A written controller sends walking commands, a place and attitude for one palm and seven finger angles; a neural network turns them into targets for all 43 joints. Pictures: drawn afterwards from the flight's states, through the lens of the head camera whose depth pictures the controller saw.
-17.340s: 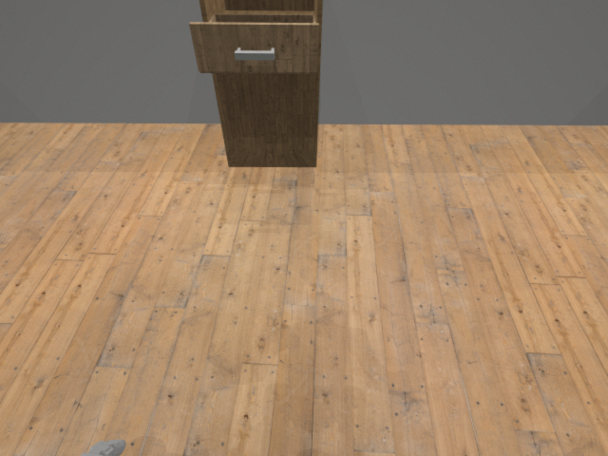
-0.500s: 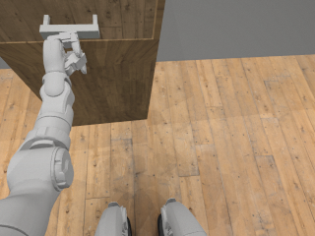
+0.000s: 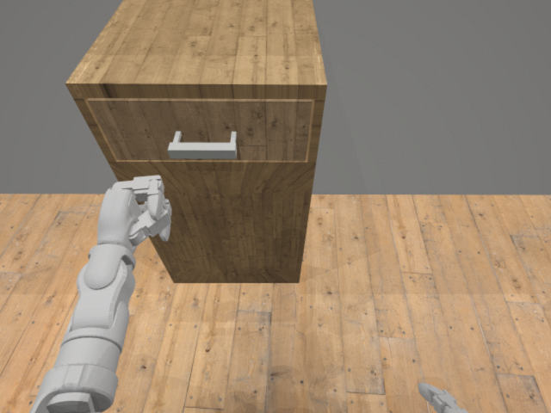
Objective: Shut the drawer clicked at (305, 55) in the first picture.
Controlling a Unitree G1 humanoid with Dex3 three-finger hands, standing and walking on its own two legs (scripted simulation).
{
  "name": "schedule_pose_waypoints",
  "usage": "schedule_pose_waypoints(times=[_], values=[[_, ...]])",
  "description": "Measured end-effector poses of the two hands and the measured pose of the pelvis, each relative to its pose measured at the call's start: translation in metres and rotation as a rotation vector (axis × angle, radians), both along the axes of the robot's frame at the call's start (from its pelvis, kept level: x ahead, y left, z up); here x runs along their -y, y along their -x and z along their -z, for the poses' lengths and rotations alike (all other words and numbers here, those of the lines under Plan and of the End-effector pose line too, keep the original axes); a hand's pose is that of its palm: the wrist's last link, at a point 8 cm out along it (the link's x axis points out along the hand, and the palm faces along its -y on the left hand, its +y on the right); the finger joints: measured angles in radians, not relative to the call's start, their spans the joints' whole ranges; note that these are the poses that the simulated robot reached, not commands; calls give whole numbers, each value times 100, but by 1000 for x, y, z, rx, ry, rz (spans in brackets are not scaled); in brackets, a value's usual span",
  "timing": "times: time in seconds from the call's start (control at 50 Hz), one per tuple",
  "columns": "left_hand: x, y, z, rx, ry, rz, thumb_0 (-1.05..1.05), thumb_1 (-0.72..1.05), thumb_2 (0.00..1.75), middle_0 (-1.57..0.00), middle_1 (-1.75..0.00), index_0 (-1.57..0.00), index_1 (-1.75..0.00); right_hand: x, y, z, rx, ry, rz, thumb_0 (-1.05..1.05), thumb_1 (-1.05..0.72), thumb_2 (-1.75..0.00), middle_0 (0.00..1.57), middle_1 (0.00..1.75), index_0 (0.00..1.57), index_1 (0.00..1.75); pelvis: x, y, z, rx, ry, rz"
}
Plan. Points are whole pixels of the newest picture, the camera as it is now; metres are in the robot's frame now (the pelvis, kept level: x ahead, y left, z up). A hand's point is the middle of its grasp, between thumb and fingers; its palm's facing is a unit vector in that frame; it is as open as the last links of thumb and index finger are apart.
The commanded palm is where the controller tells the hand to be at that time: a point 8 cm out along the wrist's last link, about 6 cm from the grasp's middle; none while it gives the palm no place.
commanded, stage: draw the hand back to the body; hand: left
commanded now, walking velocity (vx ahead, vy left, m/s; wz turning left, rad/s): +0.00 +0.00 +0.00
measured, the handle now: (204, 143) +0.62 +0.15 +0.01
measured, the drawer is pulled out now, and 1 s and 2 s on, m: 0.00 0.00 0.00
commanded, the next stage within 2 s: step back with the hand held close in 0.92 s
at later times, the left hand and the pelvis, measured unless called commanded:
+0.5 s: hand (61, 292) +0.23 +0.22 +0.16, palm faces +0.25 -0.92 -0.28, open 3.3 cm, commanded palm +0.18 +0.27 +0.18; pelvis -0.02 +0.01 +0.04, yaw +0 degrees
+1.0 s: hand out of the picture +0.17 +0.25 +0.19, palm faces +0.40 -0.84 -0.36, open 3.3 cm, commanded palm +0.12 +0.29 +0.22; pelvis -0.01 +0.01 +0.04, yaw +0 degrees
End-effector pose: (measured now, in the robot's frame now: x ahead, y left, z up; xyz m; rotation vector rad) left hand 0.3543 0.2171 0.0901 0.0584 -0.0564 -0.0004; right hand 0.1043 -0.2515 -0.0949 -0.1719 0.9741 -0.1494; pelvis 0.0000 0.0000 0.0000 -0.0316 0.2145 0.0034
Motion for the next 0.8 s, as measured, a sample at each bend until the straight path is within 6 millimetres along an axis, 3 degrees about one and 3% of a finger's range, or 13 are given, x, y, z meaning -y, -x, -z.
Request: schedule_pose_waypoints(times=[0.06,0.18,0.34,0.52,0.8], values=[[-4,20,-4,-29,15,9,2,90,90,-140,-160,-140,-160,0,-16,-11,82,6,-16,1,-90,-90,20,30,20,30,0,5,-4,36,-4,-3],[-11,68,-23,-71,-133,-78,2,90,90,-140,-160,-140,-160,-10,-38,-36,180,14,-11,1,-90,-90,19,30,20,30,-1,14,-19,125,-19,10],[-37,114,-55,-42,-195,-213,2,90,90,-140,-160,-140,-160,-33,-56,-57,248,15,-73,1,-90,-90,20,30,20,30,-4,21,-34,215,-19,2],[-51,164,-82,5,-239,-265,2,90,90,-140,-160,-140,-160,-50,-61,-63,270,1,-125,1,-90,-90,20,30,20,30,-10,15,-42,272,-19,3],[-76,226,-136,124,-398,-382,2,89,90,-140,-160,-140,-160,-52,-70,-65,304,8,-146,1,-90,-90,20,30,20,30,-15,4,-44,296,-15,3]])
